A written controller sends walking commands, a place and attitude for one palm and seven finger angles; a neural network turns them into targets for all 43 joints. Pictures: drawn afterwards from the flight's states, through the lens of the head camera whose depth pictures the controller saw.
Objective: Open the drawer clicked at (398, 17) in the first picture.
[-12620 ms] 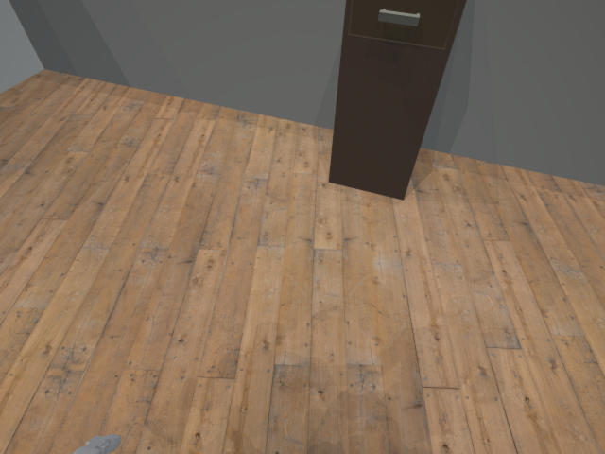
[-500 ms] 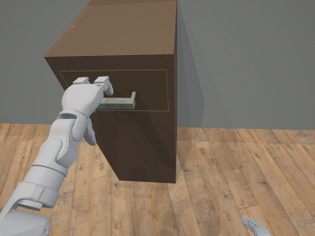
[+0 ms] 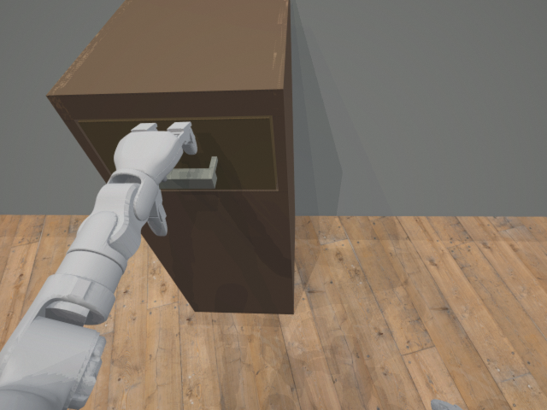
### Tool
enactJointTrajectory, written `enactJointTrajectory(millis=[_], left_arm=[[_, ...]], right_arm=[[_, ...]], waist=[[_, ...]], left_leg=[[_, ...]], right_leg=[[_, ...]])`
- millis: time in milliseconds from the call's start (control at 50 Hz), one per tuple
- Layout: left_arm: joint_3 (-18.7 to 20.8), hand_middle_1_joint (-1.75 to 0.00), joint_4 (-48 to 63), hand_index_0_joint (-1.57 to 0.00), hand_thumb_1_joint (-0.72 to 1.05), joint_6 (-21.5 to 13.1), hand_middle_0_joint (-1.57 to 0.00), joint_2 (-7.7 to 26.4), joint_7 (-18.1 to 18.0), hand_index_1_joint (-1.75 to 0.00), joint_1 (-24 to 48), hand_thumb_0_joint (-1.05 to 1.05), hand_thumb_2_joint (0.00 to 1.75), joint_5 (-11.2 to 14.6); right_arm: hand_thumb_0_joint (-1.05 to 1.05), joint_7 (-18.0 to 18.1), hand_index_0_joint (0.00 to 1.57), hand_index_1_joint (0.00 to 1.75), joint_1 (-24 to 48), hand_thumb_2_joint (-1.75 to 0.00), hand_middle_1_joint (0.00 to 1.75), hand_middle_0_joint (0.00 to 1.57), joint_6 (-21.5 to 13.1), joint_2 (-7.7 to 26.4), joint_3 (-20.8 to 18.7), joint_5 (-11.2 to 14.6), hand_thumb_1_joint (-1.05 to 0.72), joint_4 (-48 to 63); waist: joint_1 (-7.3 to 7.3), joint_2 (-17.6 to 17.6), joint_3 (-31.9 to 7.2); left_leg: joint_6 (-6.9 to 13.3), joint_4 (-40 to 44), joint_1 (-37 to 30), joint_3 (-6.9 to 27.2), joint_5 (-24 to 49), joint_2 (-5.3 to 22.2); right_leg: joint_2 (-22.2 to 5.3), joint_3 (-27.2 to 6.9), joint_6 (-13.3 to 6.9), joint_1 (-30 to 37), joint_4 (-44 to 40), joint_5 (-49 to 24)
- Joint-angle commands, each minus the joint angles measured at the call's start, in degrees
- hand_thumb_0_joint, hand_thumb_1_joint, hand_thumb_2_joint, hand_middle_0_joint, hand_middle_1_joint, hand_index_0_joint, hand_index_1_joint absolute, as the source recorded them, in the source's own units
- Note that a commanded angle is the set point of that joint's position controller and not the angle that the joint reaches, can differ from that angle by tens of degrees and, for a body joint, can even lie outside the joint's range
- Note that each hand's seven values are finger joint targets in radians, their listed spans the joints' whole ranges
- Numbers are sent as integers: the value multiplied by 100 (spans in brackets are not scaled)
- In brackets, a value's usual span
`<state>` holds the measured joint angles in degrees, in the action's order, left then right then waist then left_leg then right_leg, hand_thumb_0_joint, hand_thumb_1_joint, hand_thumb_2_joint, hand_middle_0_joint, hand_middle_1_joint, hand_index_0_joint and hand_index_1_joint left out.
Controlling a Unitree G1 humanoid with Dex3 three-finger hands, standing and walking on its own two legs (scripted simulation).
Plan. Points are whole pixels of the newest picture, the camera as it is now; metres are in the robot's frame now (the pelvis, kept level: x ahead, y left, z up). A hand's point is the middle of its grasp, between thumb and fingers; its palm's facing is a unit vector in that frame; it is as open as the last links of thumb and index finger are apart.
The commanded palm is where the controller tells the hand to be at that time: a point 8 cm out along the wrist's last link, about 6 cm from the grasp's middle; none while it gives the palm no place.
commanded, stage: move the hooked fingers above the handle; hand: left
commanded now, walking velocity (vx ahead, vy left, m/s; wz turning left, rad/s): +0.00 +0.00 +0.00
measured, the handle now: (182, 170) +0.51 +0.20 +0.05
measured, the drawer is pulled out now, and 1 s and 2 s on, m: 0.00 0.00 0.00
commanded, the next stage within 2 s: lower the fingers behind the handle in 1.34 s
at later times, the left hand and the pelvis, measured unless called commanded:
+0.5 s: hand (160, 172) +0.45 +0.20 +0.10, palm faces -0.02 -0.03 -1.00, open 13.8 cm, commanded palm +0.43 +0.21 +0.17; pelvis +0.00 +0.01 +0.00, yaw -1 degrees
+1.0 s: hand (163, 166) +0.46 +0.20 +0.10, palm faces -0.04 -0.03 -1.00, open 13.8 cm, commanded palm +0.43 +0.21 +0.17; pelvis +0.00 +0.01 +0.00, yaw -1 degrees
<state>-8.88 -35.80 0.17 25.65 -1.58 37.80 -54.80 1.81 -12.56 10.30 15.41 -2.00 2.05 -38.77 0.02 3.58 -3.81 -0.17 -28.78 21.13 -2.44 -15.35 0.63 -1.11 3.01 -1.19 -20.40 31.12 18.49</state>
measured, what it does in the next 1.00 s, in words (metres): stands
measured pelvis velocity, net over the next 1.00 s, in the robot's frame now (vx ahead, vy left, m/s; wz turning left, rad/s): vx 0.00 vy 0.01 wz -0.02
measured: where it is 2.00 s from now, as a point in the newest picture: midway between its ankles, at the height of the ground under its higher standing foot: outside the picture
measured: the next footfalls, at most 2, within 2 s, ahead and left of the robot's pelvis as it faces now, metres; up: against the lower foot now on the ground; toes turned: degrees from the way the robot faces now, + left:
none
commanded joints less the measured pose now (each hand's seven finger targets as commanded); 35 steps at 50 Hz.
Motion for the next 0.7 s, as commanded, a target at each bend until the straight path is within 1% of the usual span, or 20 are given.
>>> enactJointTrajectory(millis=[0,40,60,80,100,180,220,260,280,320,360,400,460,480,520,560,580,620,660,680], left_arm=[[885,-120,696,-30,-50,-139,-30,1576,-319,-120,2752,0,30,-30],[789,-120,544,-30,-50,-187,-30,1461,-356,-120,2835,0,30,-53],[878,-120,421,-30,-50,-214,-30,1535,-375,-120,2822,0,30,-84],[735,-120,392,-30,-50,-227,-30,1408,-396,-120,2930,0,30,-77],[817,-120,403,-30,-50,-259,-30,1504,-433,-120,3033,0,30,-103],[887,-120,633,-30,-50,-328,-30,1501,-552,-120,3038,0,30,-119],[1057,-120,486,-30,-50,-270,-30,1661,-599,-120,2780,0,30,-114],[1140,-120,157,-30,-50,-161,-30,1767,-606,-120,2660,0,30,-148],[1006,-120,229,-30,-50,-131,-30,1660,-605,-120,2753,0,30,-155],[1046,-120,429,-30,-50,-108,-30,1699,-596,-120,2654,0,30,-166],[1038,-120,493,-30,-50,-98,-30,1721,-542,-120,2680,0,30,-154],[827,-120,745,-30,-50,-132,-30,1471,-476,-120,2653,0,30,-96],[886,-120,809,-30,-50,-172,-30,1558,-418,-120,2617,0,30,-67],[697,-120,896,-30,-50,-190,-30,1361,-413,-120,2758,0,30,-50],[851,-120,750,-30,-50,-185,-30,1518,-434,-120,2732,0,30,-47],[708,-120,684,-30,-50,-189,-30,1397,-444,-120,2968,0,30,-84],[748,-120,687,-30,-50,-197,-30,1439,-471,-120,3034,0,30,-103],[492,-120,622,-30,-50,-169,-30,1141,-502,-120,3229,0,30,-120],[635,-120,503,-30,-50,-156,-30,1295,-514,-120,3231,0,30,-122],[660,-120,406,-30,-50,-141,-30,1350,-517,-120,3364,0,30,-117]], right_arm=[[0,88,20,30,-110,-90,30,20,-170,682,-248,-32,-90,568],[0,84,20,30,-182,-90,30,20,-163,678,-253,-30,-90,557],[0,78,20,30,-243,-90,30,20,-164,700,-275,-35,-90,546],[0,74,20,30,-271,-90,30,20,-174,688,-284,-29,-90,537],[0,70,20,30,-339,-90,30,20,-179,696,-303,-31,-90,510],[0,13,20,30,-441,-90,30,20,-180,685,-369,-65,-90,540],[0,6,20,30,-434,-90,30,20,-159,704,-359,-69,-90,532],[0,10,20,30,-424,-90,30,20,-137,744,-336,-41,-90,498],[0,8,20,30,-382,-90,30,20,-134,741,-332,-29,-90,514],[0,1,20,30,-373,-90,30,20,-142,736,-351,-37,-90,557],[0,15,20,30,-379,-90,30,20,-132,757,-355,-32,-90,569],[0,10,20,30,-316,-90,30,20,-143,722,-362,-15,-90,627],[0,26,20,30,-319,-90,30,20,-141,740,-354,-8,-90,595],[0,26,20,30,-274,-90,30,20,-151,712,-347,0,-90,597],[0,45,20,30,-275,-90,30,20,-157,719,-328,-1,-90,571],[0,63,20,30,-272,-90,30,20,-160,717,-320,-3,-90,542],[0,60,20,30,-252,-90,30,20,-172,693,-316,2,-90,548],[0,60,20,30,-252,-90,30,20,-190,667,-321,-4,-90,523],[0,69,20,30,-282,-90,30,20,-197,695,-320,-25,-90,529],[0,72,20,30,-291,-90,30,20,-198,697,-299,-18,-90,518]], waist=[[-86,-569,-2017],[-111,-538,-2024],[-114,-644,-2075],[-152,-530,-2086],[-159,-382,-2117],[-97,-259,-2565],[-46,-365,-2487],[-71,-612,-2238],[-93,-506,-2130],[-33,-346,-2326],[-86,-525,-2353],[-110,-334,-2283],[-136,-425,-2175],[-182,-351,-2104],[-147,-382,-1970],[-206,-361,-1954],[-175,-235,-1955],[-255,-235,-1933],[-226,-320,-2099],[-244,-362,-2027]], left_leg=[[302,-84,-701,-66,2137,-258],[293,-94,-615,-70,2162,-260],[289,-112,-571,-58,2168,-266],[295,-127,-569,-75,2136,-262],[288,-155,-608,-74,2205,-250],[295,-226,-831,-40,2617,-223],[300,-209,-695,-79,2587,-235],[296,-156,-471,-89,2411,-223],[295,-117,-490,-105,2324,-204],[303,-121,-648,-113,2416,-203],[321,-121,-663,-96,2422,-200],[323,-111,-787,-77,2438,-203],[320,-104,-866,-39,2405,-189],[317,-86,-940,-19,2335,-178],[309,-69,-889,-15,2170,-179],[297,-73,-913,-7,2125,-183],[285,-72,-928,10,2094,-177],[276,-103,-1033,36,2114,-165],[277,-134,-1036,43,2167,-171],[276,-111,-959,48,2062,-172]], right_leg=[[134,-234,-38,937,-169,-2814],[138,-229,-41,889,-128,-2858],[157,-219,-45,907,-117,-2786],[145,-241,-35,846,-111,-2816],[162,-235,-52,774,-85,-2830],[198,-218,-75,846,8,-2969],[200,-226,-62,952,2,-3094],[201,-197,-58,950,-31,-2973],[198,-195,-50,839,-54,-2876],[213,-202,-65,890,-48,-2846],[205,-214,-55,964,-87,-2886],[220,-199,-55,839,-99,-2829],[234,-188,-66,757,-153,-2642],[230,-175,-59,612,-166,-2536],[238,-162,-69,557,-187,-2367],[229,-158,-77,461,-200,-2232],[229,-150,-86,402,-177,-2154],[241,-124,-91,236,-168,-2084],[239,-140,-96,346,-158,-2110],[225,-134,-86,333,-160,-2082]])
